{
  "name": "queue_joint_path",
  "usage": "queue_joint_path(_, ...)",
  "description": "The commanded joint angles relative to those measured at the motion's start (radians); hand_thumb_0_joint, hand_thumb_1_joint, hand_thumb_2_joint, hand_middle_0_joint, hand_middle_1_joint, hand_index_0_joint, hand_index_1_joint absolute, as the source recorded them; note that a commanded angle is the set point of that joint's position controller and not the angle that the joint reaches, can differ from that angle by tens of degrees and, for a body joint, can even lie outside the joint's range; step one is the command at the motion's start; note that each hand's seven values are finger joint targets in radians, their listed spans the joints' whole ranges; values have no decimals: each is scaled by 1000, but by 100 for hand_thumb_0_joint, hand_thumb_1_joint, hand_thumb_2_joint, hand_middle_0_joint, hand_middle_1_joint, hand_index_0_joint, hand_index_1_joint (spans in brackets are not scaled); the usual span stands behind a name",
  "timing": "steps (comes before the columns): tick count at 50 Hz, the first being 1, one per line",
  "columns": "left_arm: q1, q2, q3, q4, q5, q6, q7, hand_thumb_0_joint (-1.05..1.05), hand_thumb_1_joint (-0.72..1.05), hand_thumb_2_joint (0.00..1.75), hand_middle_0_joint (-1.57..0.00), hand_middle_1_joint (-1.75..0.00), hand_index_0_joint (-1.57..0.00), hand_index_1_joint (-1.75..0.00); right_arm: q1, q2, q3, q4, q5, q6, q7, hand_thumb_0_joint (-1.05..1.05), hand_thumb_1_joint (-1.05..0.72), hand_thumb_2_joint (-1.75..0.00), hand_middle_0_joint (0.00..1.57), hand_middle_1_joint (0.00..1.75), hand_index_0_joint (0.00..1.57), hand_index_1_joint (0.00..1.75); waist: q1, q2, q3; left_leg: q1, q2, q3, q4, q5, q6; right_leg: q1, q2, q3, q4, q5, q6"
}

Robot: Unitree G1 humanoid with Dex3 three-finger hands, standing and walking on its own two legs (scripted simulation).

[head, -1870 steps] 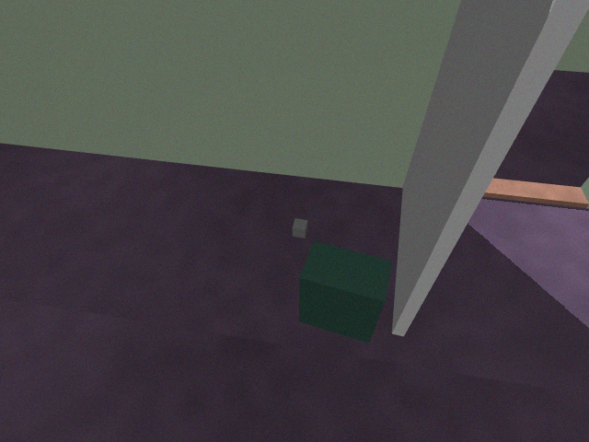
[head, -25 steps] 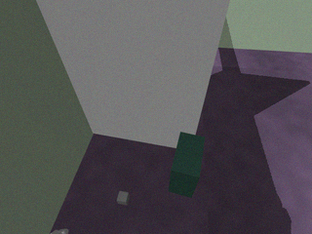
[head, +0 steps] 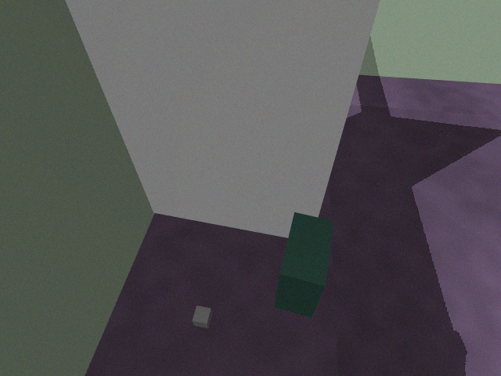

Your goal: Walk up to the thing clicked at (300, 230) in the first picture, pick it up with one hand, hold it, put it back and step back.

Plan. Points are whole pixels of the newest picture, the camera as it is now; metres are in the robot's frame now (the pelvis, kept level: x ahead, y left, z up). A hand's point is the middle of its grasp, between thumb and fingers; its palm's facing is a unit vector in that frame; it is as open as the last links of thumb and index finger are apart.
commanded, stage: walk up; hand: left
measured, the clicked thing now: (202, 317) +0.44 +0.23 -0.75
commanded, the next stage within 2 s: stand in 0.32 s
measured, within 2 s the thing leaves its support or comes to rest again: neither
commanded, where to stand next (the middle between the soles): +0.05 -0.01 m, yaw +0 degrees
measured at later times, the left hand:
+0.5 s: hand out of the picture +0.08 +0.26 -0.15, palm faces -0.01 -0.94 -0.34, open 7.4 cm
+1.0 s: hand out of the picture +0.05 +0.25 -0.15, palm faces -0.02 -0.94 -0.34, open 7.4 cm
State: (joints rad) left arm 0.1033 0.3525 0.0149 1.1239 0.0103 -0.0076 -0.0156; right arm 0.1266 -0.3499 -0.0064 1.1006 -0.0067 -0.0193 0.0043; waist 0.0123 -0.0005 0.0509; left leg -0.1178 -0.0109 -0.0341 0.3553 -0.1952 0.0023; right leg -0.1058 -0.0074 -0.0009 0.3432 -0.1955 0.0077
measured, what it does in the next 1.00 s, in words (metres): stands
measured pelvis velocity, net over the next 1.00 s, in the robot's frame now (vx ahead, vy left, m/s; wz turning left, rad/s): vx -0.01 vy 0.00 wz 0.00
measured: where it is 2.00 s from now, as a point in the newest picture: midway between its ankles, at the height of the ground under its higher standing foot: outside the picture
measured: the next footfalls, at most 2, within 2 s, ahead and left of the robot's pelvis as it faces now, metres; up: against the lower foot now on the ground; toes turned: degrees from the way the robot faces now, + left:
none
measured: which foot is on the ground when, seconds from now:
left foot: down 0.00-1.00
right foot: down 0.00-1.00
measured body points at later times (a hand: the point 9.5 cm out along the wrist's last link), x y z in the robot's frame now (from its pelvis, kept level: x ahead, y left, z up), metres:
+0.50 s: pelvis +0.00 +0.00 +0.00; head +0.01 +0.00 +0.45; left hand +0.08 +0.30 -0.13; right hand +0.08 -0.30 -0.13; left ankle +0.00 +0.12 -0.75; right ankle +0.00 -0.12 -0.75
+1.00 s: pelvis -0.01 +0.00 +0.00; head +0.00 -0.01 +0.45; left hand +0.05 +0.30 -0.13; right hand +0.06 -0.31 -0.13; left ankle +0.00 +0.12 -0.75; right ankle +0.00 -0.12 -0.75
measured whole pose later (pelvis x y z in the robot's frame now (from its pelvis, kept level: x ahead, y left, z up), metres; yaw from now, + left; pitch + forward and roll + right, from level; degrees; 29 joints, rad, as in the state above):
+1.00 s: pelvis -0.01 +0.00 +0.00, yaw +0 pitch -3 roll +0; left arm 0.12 0.35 0.00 1.14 0.02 -0.01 -0.01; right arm 0.12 -0.36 0.00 1.14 -0.01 -0.01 0.00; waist 0.01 0.01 0.05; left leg -0.11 -0.01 -0.04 0.31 -0.16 -0.01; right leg -0.10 -0.01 -0.01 0.31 -0.17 0.00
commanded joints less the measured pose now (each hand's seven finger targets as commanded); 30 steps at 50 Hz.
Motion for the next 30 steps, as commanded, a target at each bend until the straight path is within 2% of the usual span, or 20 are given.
queue_joint_path(1,-64,210,39,-56,-4,-29,20,0,90,90,-20,-30,-20,-30,-64,-213,-42,-62,-3,-25,-11,0,-90,-90,20,30,20,30,-5,6,-85,1,121,-87,-59,176,33,35,-106,89,-48,155,-30)
queue_joint_path(14,-65,199,36,-38,-2,-26,24,0,90,90,-20,-30,-20,-30,-56,-210,-46,-37,-3,-20,-14,0,-90,-90,20,30,20,30,-10,8,-83,1,123,-88,-79,176,32,53,-107,82,-50,157,-28)
queue_joint_path(16,-59,200,33,-34,-1,-25,26,0,90,90,-20,-30,-20,-30,-68,-215,-40,-39,-3,-19,-17,0,-90,-90,20,30,20,30,-3,14,-37,-30,132,-103,-90,200,24,43,-116,90,-56,165,-22)
queue_joint_path(17,-56,205,34,-33,-2,-25,26,0,90,90,-20,-30,-20,-30,-55,-205,-36,-36,-3,-21,-16,0,-90,-90,20,30,20,30,-6,5,-44,-26,135,-102,-94,226,22,54,-118,89,-48,173,-22)
queue_joint_path(19,-44,202,31,-30,-3,-24,24,0,90,90,-20,-30,-20,-30,-67,-212,-39,-35,-2,-22,-17,0,-90,-90,20,30,20,30,-5,13,-49,3,133,-99,-87,204,18,23,-116,90,-60,142,-22)
queue_joint_path(23,-47,199,28,-36,-3,-26,24,0,90,90,-20,-30,-20,-30,-75,-217,-38,-35,0,-20,-16,0,-90,-90,20,30,20,30,-3,8,-91,24,135,-97,-77,227,19,54,-121,91,-57,185,-22)
queue_joint_path(25,-56,205,28,-38,-4,-28,25,0,90,90,-20,-30,-20,-30,-57,-208,-32,-32,3,-20,-15,0,-90,-90,20,30,20,30,-16,-3,-98,17,134,-94,-81,245,18,68,-123,92,-53,212,-22)
queue_joint_path(26,-51,205,29,-39,-4,-27,24,0,90,90,-20,-30,-20,-30,-58,-210,-31,-32,1,-22,-15,0,-90,-90,20,30,20,30,-10,1,-101,23,135,-92,-81,256,17,67,-122,89,-51,217,-22)
queue_joint_path(30,-49,205,26,-40,-3,-25,25,0,90,90,-20,-30,-20,-30,-71,-216,-32,-32,0,-19,-16,0,-90,-90,20,30,20,30,-8,3,-95,24,136,-93,-81,236,18,55,-122,87,-58,189,-21)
